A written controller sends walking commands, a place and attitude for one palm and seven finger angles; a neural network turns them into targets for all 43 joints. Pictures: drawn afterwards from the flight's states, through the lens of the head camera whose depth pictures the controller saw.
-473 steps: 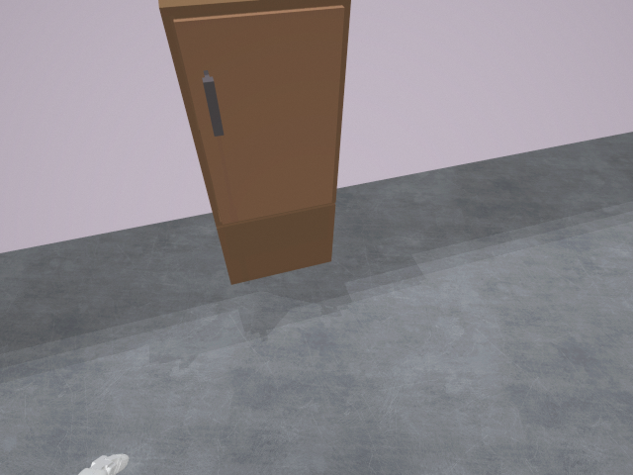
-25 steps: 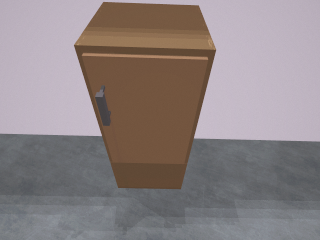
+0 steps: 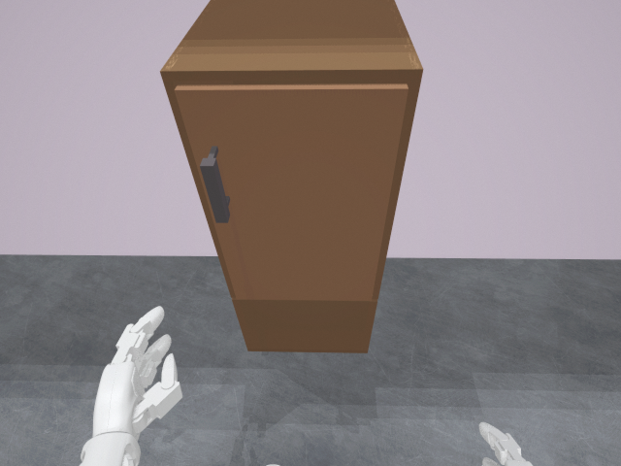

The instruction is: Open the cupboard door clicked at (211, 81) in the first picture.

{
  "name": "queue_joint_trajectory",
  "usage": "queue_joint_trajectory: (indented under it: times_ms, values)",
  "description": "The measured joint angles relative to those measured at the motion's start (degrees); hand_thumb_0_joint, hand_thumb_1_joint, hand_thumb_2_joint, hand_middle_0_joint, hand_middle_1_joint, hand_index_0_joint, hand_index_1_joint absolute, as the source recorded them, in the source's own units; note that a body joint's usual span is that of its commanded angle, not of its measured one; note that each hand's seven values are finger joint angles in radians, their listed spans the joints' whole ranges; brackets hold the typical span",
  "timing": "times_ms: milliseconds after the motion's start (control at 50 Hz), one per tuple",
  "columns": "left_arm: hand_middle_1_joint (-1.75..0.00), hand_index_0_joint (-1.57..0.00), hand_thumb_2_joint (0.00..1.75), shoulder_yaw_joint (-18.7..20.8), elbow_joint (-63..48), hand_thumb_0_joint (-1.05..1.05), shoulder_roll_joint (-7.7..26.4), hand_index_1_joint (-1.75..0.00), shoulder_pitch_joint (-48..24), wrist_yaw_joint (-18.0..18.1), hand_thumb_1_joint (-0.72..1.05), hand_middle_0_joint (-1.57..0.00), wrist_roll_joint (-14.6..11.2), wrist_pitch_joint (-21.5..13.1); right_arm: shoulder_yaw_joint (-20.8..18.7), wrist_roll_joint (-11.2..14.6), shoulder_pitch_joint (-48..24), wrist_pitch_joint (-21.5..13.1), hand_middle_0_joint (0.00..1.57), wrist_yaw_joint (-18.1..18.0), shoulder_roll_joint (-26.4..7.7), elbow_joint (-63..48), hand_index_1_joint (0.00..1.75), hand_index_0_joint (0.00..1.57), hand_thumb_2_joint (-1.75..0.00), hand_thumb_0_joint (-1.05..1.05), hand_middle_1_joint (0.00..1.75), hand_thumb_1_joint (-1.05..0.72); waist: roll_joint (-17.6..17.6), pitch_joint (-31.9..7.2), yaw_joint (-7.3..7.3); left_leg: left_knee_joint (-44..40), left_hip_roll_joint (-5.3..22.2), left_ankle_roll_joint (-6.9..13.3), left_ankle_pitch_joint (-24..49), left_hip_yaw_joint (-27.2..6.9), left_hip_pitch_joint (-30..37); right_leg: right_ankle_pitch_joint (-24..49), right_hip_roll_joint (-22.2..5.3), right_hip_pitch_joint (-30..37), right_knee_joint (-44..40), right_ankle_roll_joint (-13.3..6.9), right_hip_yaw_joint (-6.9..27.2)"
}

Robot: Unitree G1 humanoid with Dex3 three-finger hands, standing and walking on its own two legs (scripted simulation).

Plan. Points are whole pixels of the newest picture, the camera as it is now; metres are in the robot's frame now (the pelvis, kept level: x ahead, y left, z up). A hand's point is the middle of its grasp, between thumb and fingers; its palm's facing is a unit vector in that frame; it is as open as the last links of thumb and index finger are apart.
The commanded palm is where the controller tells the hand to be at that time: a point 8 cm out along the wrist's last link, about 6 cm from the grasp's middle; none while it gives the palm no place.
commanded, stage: raise the hand with hooked fingers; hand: left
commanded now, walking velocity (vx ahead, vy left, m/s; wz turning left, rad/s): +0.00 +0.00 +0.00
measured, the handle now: (218, 184) +0.58 +0.19 +0.04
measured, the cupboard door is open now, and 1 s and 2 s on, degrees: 0 0 0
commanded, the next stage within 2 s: move the hooked fingers beside the handle in 1.88 s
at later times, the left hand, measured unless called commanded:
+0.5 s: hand (179, 377) +0.24 +0.18 +0.00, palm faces -0.08 -0.99 -0.09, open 10.4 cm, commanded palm +0.21 +0.25 +0.00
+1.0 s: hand (134, 330) +0.29 +0.24 +0.04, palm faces +0.02 -1.00 -0.06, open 13.3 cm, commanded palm +0.27 +0.29 +0.03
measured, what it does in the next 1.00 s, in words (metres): stands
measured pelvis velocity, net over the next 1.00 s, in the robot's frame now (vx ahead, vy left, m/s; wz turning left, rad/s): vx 0.03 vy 0.01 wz -0.06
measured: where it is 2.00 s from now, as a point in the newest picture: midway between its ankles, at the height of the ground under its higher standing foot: outside the picture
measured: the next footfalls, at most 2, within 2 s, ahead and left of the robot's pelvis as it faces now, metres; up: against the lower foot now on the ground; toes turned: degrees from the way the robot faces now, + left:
none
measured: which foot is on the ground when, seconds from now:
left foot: down 0.00-1.00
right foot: down 0.00-1.00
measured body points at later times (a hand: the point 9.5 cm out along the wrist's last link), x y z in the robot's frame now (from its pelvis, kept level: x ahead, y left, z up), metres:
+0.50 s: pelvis +0.01 -0.03 -0.07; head +0.07 -0.02 +0.38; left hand +0.24 +0.24 +0.00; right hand +0.19 -0.25 -0.15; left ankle +0.10 +0.07 -0.71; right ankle -0.01 -0.11 -0.71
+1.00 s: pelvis +0.03 +0.01 -0.03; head +0.08 +0.03 +0.41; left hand +0.28 +0.30 +0.04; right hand +0.19 -0.25 -0.09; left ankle +0.10 +0.07 -0.71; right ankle -0.01 -0.11 -0.71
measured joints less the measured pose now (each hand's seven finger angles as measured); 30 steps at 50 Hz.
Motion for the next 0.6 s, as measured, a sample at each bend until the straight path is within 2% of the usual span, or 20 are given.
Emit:
queue_joint_trajectory:
  times_ms: [60, 100, 120, 160, 200, 260, 300, 340, 380, 420, 460, 520, 560, 600]
  values:
    - [-0.39, -0.21, 0.84, 3.96, 3.82, 0.01, 1.17, -0.39, -6.51, -8.03, 0.76, -0.21, -2.03, -11.25, -1.03, -1.27, -3.89, 0.04, 0.2, 1.31, 0.32, -4.13, 0.3, 0.21, -0.9, 0.01, 0.3, -0.91, -1.5, -3.79, 0.42, 8.87, 1.45, -1.08, -2.75, 0.2, -9.85, -2.78, 1.51, -10.26, 9.15, -1.13, 0.77]
    - [-0.41, -0.21, 0.82, 6.13, 5.73, 0.0, 2.16, -0.41, -7.81, -14.99, 0.72, -0.21, -3.82, -16.01, -1.79, -1.31, -5.46, 0.51, 0.2, 2.39, 0.38, -7.71, 0.3, 0.21, -0.9, 0.01, 0.3, -0.91, -2.54, -4.54, 0.97, 14.68, 2.38, -0.97, -3.07, -0.52, -14.82, -4.77, 3.04, -15.13, 14.68, -1.93, 0.85]
    - [-0.43, -0.21, 0.81, 6.96, 6.16, 0.0, 2.74, -0.43, -7.44, -17.88, 0.7, -0.21, -4.49, -16.67, -2.06, -1.05, -5.87, 0.97, 0.2, 2.64, 0.34, -9.53, 0.3, 0.21, -0.9, 0.01, 0.3, -0.91, -3.08, -4.64, 1.12, 17.34, 2.84, -0.8, -4.46, -0.72, -16.68, -5.77, 3.55, -16.82, 16.95, -2.3, 0.69]
    - [-0.46, -0.22, 0.79, 7.94, 6.0, 0.0, 3.6, -0.46, -4.98, -21.69, 0.66, -0.22, -5.88, -14.92, -2.38, -0.29, -5.92, 2.13, 0.2, 2.54, 0.08, -12.89, 0.3, 0.21, -0.9, 0.01, 0.3, -0.91, -3.93, -4.57, 1.46, 21.08, 3.35, -1.17, -6.47, -1.27, -19.08, -7.45, 4.09, -18.78, 20.08, -2.81, 0.13]
    - [-0.48, -0.22, 0.77, 8.59, 4.63, 0.0, 3.9, -0.48, -0.95, -22.8, 0.61, -0.22, -7.12, -11.31, -2.61, 0.14, -5.22, 3.02, 0.2, 1.98, -0.26, -15.46, 0.3, 0.21, -0.9, 0.01, 0.3, -0.91, -4.2, -4.4, 2.08, 23.26, 3.6, -1.57, -7.66, -2.08, -20.2, -8.63, 4.48, -19.3, 21.46, -3.01, -0.63]
    - [-0.53, -0.23, 0.74, 9.65, 0.1, 0.01, 3.98, -0.53, 5.75, -20.21, 0.54, -0.23, -7.14, -8.78, -2.76, -0.08, -3.62, 3.15, 0.2, 0.88, -0.21, -16.86, 0.3, 0.2, -0.9, 0.01, 0.3, -0.91, -3.91, -4.35, 3.34, 24.83, 3.92, -1.92, -9.19, -3.56, -20.81, -9.36, 5.13, -18.83, 21.29, -3.42, -1.97]
    - [-0.56, -0.23, 0.72, 10.29, -4.15, 0.01, 4.23, -0.56, 8.73, -17.7, 0.49, -0.23, -6.67, -10.72, -2.58, -0.65, -2.8, 2.59, 0.2, 0.23, 0.08, -16.2, 0.3, 0.2, -0.9, 0.01, 0.3, -0.9, -3.42, -4.49, 4.23, 25.56, 4.07, -2.09, -9.78, -4.63, -21.52, -9.56, 5.54, -18.79, 20.84, -3.68, -2.93]
    - [-0.59, -0.23, 0.7, 10.73, -7.39, 0.01, 4.42, -0.59, 9.15, -16.37, 0.45, -0.23, -6.8, -14.57, -2.05, -1.05, -2.72, 1.8, 0.2, -0.14, 0.27, -14.56, 0.3, 0.2, -0.9, 0.01, 0.3, -0.9, -2.44, -4.34, 4.84, 26.4, 4.09, -2.21, -10.18, -5.67, -22.6, -9.71, 5.81, -19.14, 20.65, -3.78, -3.9]
    - [-0.62, -0.23, 0.68, 10.78, -9.25, 0.01, 4.71, -0.62, 7.17, -16.99, 0.4, -0.23, -7.48, -17.89, -1.12, -1.17, -3.27, 1.1, 0.2, -0.35, 0.35, -12.65, 0.3, 0.2, -0.9, 0.01, 0.3, -0.9, -1.16, -4.0, 5.05, 27.41, 4.02, -2.18, -10.46, -6.41, -24.06, -9.89, 5.92, -20.08, 20.99, -3.75, -4.63]
    - [-0.65, -0.23, 0.66, 10.55, -9.17, 0.01, 5.49, -0.65, 3.59, -19.38, 0.35, -0.23, -8.07, -18.99, -0.08, -0.99, -4.01, 0.85, 0.2, -0.51, 0.73, -10.98, 0.3, 0.2, -0.9, 0.01, 0.3, -0.9, -0.1, -3.76, 4.96, 28.18, 4.02, -2.08, -10.65, -6.55, -25.6, -10.07, 5.94, -21.5, 21.6, -3.6, -4.79]
    - [-0.68, -0.24, 0.64, 10.36, -7.03, 0.01, 6.78, -0.68, -0.57, -22.69, 0.3, -0.24, -8.37, -16.7, 0.74, -0.49, -4.35, 1.2, 0.2, -0.67, 1.5, -9.85, 0.3, 0.21, -0.9, 0.01, 0.3, -0.9, 0.53, -3.66, 4.69, 28.3, 4.18, -1.95, -10.7, -6.09, -26.61, -10.08, 5.96, -22.74, 21.9, -3.36, -4.32]
    - [-0.72, -0.25, 0.61, 10.7, -2.99, 0.01, 8.34, -0.72, -4.97, -26.29, 0.23, -0.24, -9.36, -8.21, 1.42, 0.33, -3.65, 2.65, 0.2, -0.85, 2.76, -9.52, 0.3, 0.21, -0.9, 0.01, 0.3, -0.9, 0.91, -3.21, 3.69, 26.82, 4.37, -1.59, -10.57, -4.71, -25.89, -9.65, 5.86, -22.66, 20.86, -2.93, -2.89]
    - [-0.75, -0.25, 0.59, 11.93, -1.9, 0.01, 8.51, -0.75, -5.36, -26.34, 0.19, -0.25, -10.28, -3.46, 1.43, 0.51, -2.4, 3.59, 0.2, -0.91, 3.44, -9.66, 0.3, 0.21, -0.9, 0.01, 0.3, -0.9, 0.6, -3.28, 2.96, 24.82, 4.46, -1.23, -10.39, -3.47, -24.21, -9.14, 5.72, -21.55, 19.22, -2.45, -1.58]
    - [-0.78, -0.26, 0.57, 13.68, -2.66, 0.01, 7.85, -0.78, -3.99, -24.52, 0.14, -0.25, -11.01, -1.73, 0.93, 0.44, -0.75, 4.01, 0.21, -0.8, 3.81, -9.82, 0.3, 0.21, -0.9, 0.01, 0.3, -0.9, 0.16, -3.81, 2.5, 22.69, 4.5, -0.88, -10.22, -2.38, -22.28, -8.57, 5.62, -20.05, 17.23, -2.05, -0.4]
